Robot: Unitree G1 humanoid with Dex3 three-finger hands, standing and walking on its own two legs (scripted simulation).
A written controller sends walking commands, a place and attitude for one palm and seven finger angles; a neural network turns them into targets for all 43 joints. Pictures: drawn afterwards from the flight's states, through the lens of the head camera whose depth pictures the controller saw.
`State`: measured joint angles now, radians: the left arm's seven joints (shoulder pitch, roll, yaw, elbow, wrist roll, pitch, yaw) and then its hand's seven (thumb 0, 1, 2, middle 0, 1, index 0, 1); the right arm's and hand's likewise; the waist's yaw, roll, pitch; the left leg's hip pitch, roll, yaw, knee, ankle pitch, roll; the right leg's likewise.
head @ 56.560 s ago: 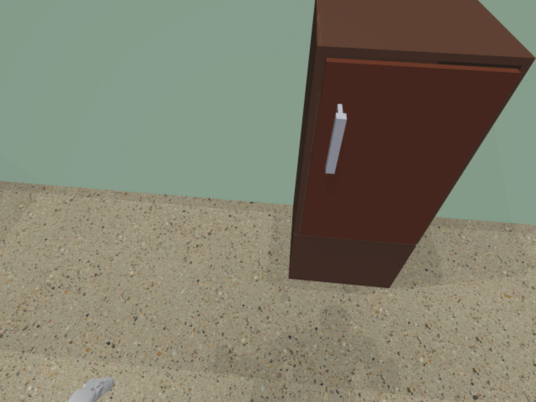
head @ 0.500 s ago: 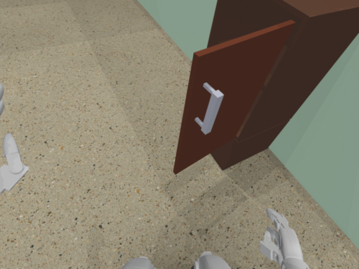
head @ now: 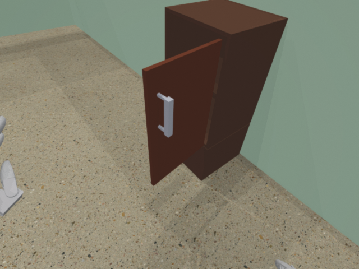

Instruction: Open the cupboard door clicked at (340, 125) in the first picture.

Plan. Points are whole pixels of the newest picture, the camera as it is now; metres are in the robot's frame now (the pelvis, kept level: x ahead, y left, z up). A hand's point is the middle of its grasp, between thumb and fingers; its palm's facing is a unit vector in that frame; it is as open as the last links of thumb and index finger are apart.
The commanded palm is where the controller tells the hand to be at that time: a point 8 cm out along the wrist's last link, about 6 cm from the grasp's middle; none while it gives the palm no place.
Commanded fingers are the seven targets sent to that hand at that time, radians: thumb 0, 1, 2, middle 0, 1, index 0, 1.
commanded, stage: stop stepping back and stand still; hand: left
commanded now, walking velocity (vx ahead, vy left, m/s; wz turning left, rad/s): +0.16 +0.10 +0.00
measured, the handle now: (164, 115) +0.60 +0.10 +0.01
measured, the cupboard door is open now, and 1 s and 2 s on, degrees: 97 97 97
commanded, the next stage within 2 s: let the arm hang, fingers relaxed in 0.64 s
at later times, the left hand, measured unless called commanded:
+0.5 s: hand (26, 194) +0.18 +0.26 +0.17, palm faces +0.46 -0.72 -0.53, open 7.4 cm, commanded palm +0.14 +0.29 +0.18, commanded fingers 0.00 0.90 0.90 -0.20 -0.30 -0.20 -0.30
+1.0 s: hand out of the picture +0.08 +0.22 -0.13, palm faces -0.02 -0.96 -0.29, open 7.4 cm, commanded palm none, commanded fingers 0.00 0.90 0.90 -0.20 -0.30 -0.20 -0.30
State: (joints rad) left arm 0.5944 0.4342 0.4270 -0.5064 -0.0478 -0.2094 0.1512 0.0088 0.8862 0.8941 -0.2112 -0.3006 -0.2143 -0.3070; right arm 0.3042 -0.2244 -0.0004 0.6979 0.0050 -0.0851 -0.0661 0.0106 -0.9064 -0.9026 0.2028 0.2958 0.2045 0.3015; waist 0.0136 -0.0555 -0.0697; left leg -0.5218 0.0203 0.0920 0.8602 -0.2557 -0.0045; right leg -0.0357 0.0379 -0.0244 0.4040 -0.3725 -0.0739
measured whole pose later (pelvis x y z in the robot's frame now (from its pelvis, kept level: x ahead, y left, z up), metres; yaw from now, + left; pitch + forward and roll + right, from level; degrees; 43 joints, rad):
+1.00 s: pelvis -0.04 +0.01 -0.01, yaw +2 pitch +0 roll +0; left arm 0.23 0.26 -0.01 0.69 0.03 0.04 -0.01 0.01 0.91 0.89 -0.20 -0.30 -0.20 -0.30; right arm 0.14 -0.30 0.01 0.85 -0.02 -0.01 0.01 0.00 -0.91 -0.90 0.20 0.30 0.20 0.30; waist -0.02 0.02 0.02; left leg -0.33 -0.01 0.03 0.54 -0.22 0.02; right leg -0.26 0.00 -0.08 0.57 -0.31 -0.04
